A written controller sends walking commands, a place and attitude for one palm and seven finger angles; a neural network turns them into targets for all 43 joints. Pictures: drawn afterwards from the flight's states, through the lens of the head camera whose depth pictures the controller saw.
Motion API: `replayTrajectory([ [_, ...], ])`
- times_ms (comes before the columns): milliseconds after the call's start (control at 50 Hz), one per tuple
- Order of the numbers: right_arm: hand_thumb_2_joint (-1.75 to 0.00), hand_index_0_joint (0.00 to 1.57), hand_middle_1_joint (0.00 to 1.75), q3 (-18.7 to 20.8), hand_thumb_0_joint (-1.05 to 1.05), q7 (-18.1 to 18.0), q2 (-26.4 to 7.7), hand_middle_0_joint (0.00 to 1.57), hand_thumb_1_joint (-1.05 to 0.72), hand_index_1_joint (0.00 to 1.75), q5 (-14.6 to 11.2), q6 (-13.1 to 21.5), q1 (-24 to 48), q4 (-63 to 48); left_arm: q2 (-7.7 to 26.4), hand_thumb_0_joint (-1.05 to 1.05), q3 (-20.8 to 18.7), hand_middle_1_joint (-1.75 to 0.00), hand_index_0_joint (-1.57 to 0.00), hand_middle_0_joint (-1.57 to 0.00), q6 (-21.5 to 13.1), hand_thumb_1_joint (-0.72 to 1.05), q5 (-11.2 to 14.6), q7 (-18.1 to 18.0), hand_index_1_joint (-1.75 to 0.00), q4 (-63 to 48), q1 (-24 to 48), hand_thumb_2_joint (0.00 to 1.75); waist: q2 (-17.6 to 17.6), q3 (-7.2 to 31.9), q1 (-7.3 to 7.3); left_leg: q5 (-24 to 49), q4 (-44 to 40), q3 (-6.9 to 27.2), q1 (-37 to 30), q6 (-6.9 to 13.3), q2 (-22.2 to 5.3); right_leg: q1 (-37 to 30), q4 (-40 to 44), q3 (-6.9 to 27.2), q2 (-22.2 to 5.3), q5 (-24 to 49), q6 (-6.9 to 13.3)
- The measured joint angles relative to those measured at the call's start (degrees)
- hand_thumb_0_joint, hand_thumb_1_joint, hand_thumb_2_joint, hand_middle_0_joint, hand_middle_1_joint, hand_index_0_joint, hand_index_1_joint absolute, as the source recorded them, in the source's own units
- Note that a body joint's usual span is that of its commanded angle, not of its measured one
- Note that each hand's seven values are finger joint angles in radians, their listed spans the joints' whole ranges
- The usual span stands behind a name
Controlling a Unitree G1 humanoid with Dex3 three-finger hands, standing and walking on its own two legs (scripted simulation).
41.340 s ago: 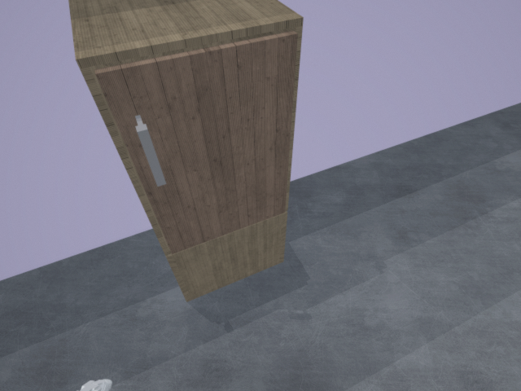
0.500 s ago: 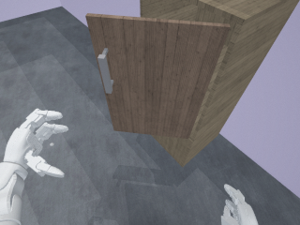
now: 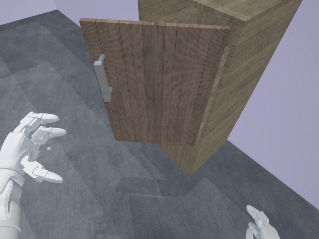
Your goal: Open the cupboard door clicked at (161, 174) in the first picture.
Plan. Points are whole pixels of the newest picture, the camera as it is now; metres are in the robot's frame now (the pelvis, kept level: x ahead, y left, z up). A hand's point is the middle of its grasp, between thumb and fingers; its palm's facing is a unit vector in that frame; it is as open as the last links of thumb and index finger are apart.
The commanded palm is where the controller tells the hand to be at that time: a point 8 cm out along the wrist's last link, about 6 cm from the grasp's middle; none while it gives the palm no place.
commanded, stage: raise the hand with hooked fingers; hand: left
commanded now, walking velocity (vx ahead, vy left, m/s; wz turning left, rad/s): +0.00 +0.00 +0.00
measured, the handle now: (104, 78) +0.57 +0.21 +0.06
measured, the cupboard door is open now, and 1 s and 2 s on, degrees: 43 43 43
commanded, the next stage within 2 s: move the hooked fingers beside the handle in 0.10 s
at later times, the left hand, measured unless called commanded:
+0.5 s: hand (55, 133) +0.33 +0.27 +0.09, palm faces +0.00 -1.00 -0.04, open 14.0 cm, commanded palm +0.31 +0.32 +0.08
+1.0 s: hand (64, 113) +0.40 +0.28 +0.08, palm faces -0.02 -1.00 -0.01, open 14.0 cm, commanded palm +0.38 +0.33 +0.08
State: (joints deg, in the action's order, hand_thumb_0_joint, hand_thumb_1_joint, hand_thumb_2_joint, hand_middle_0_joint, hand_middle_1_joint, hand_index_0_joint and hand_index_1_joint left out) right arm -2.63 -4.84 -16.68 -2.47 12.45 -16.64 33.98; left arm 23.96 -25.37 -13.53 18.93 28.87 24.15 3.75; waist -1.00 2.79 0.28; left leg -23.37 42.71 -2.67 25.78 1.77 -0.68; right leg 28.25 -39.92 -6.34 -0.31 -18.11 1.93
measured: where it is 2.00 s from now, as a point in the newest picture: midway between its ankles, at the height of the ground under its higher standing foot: outside the picture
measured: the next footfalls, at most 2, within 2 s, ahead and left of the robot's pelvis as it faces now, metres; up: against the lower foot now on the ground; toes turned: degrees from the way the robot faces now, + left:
none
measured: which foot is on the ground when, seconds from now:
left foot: down 0.00-1.00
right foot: down 0.00-1.00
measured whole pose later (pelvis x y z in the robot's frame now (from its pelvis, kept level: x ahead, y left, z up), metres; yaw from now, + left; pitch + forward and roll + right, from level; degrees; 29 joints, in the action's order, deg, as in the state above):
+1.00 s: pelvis +0.00 +0.00 -0.01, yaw -1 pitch +12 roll -2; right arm -2.8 -4.3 -17.3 -2.1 5.6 -20.4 35.4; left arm 32.8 -27.7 -17.5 13.7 31.7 54.3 31.4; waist 0.1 3.6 3.9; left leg -24.0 45.9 -3.3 34.2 2.2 -1.1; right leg 36.6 -42.3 -5.7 0.0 -18.0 1.7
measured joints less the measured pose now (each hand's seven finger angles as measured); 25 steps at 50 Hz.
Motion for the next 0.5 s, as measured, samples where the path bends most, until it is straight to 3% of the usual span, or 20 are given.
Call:
replayTrajectory([
  [180, -0.90, 0.21, 0.30, -0.72, 0.02, -0.41, 0.47, 0.20, -0.90, 0.30, -0.24, 0.05, 1.04, -0.03, 0.52, -0.01, 0.26, -1.20, -0.30, -0.31, 0.74, -0.50, 0.75, 1.39, -1.20, 2.21, 0.98, 0.30, -0.68, 0.23, -0.42, 0.32, -0.34, 0.04, -0.26, -0.12, 0.11, -0.12, -0.02, -0.02, -0.10, 0.07, 0.12],
  [320, -0.90, 0.21, 0.30, -1.00, 0.02, -0.80, 0.35, 0.20, -0.90, 0.30, -0.16, 0.01, 1.49, 0.47, 0.80, -0.01, 0.41, -1.20, -0.30, -0.31, 0.26, -0.51, -0.12, 1.46, -1.20, 5.62, 4.53, 0.30, -0.38, -0.26, -0.66, 0.40, 0.20, 0.48, 0.53, -0.26, 0.20, 0.50, -0.58, -0.44, -0.25, -0.06, 0.27],
  [500, -0.90, 0.21, 0.30, -0.92, 0.02, -1.10, -0.22, 0.20, -0.90, 0.30, -0.03, -0.86, 0.98, 1.49, 3.82, -0.01, -0.02, -1.20, -0.30, -0.30, -0.91, -0.51, -1.92, 2.30, -1.20, 14.45, 14.08, 0.30, 0.28, -0.52, 0.71, 0.32, 1.31, 0.60, 3.03, -0.38, -0.01, 2.86, -1.34, -0.57, -0.10, 0.06, 0.48],
])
